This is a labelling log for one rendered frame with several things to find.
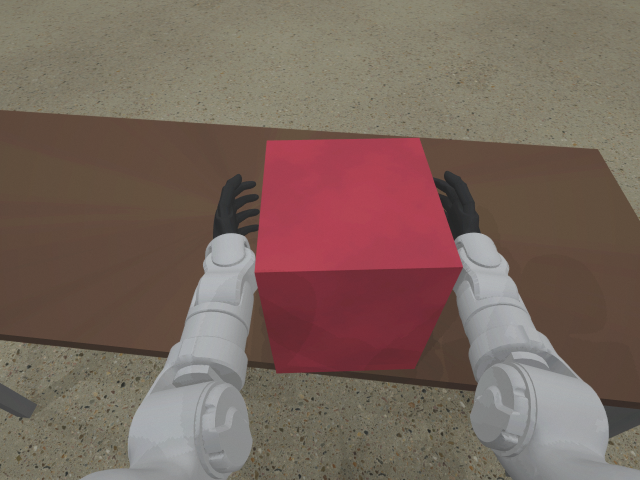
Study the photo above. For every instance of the table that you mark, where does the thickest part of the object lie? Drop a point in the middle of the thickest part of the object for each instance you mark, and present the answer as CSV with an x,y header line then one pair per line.
x,y
104,224

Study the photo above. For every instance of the right robot hand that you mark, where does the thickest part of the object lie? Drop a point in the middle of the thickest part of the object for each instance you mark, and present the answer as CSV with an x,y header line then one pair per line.
x,y
460,206

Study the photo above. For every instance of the robot right forearm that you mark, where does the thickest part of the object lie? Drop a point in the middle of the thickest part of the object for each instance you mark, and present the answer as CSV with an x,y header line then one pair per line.
x,y
495,319

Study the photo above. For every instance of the robot left upper arm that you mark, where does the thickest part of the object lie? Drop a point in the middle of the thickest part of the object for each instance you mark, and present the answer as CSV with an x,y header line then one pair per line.
x,y
195,432

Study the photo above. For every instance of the carton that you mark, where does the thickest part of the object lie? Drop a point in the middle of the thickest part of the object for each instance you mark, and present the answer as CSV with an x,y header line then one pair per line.
x,y
355,258

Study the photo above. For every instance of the left robot hand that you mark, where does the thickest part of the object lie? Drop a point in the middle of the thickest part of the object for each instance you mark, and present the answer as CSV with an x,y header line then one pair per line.
x,y
226,220

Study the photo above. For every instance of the robot right upper arm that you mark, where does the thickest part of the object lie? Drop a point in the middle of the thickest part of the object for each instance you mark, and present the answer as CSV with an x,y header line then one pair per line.
x,y
543,425

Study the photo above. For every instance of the robot left forearm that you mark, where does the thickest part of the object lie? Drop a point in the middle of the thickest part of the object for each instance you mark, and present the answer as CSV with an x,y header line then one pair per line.
x,y
212,345

